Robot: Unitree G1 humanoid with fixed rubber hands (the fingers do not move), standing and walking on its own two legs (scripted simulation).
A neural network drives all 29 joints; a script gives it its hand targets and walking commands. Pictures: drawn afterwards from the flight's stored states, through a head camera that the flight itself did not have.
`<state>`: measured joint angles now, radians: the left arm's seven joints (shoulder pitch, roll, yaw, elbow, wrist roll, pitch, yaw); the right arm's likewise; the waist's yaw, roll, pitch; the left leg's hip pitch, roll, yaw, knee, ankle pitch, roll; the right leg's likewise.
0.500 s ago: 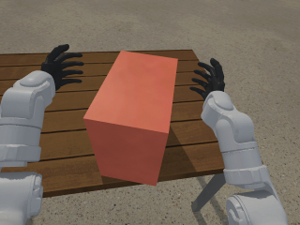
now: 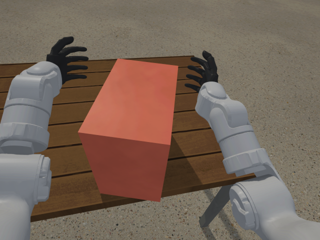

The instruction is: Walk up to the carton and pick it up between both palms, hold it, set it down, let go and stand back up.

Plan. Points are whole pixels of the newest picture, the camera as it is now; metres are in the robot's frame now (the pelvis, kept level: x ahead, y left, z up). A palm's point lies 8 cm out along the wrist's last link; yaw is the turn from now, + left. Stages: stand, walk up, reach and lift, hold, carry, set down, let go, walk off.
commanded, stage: reach and lift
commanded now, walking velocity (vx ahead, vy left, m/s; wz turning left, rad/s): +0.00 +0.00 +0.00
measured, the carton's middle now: (138, 130) +0.43 -0.02 +0.05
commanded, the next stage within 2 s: none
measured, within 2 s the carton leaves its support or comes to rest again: neither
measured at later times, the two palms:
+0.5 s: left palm (78, 111) +0.46 +0.13 +0.11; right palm (196, 122) +0.38 -0.16 +0.11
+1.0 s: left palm (81, 113) +0.46 +0.13 +0.11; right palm (189, 124) +0.38 -0.15 +0.09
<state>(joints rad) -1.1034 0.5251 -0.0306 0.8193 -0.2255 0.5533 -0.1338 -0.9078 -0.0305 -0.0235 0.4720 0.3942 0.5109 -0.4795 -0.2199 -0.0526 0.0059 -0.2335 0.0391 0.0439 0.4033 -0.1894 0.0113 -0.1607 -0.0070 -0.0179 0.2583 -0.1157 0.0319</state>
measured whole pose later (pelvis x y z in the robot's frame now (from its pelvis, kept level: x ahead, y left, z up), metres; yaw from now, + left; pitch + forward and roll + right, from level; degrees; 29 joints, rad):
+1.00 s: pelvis -0.01 +0.01 -0.01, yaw +0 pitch +11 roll -3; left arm -1.03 0.26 0.02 1.14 -0.06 0.10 -0.02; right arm -0.82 0.11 -0.18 0.92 0.12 -0.01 -0.42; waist -0.17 -0.05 -0.11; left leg -0.51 0.05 0.03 0.52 -0.21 0.02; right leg -0.42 0.00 -0.03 0.36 -0.12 0.04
